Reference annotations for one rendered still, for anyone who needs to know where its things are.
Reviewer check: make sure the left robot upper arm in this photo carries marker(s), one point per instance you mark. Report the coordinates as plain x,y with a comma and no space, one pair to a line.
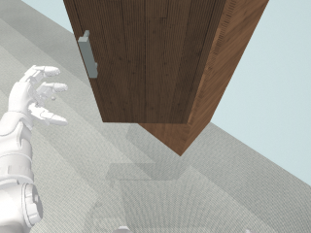
20,208

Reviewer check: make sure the robot left shin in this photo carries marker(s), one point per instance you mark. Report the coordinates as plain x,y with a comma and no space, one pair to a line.
123,227

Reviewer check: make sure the robot left forearm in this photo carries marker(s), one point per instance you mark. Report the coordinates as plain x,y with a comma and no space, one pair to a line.
15,150

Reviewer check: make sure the robot left hand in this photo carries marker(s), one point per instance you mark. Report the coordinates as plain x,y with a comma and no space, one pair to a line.
23,95

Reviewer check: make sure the cupboard door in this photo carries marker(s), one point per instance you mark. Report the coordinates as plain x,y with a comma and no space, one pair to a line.
150,55

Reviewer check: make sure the handle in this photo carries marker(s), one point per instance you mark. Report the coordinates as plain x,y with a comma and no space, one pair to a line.
85,47

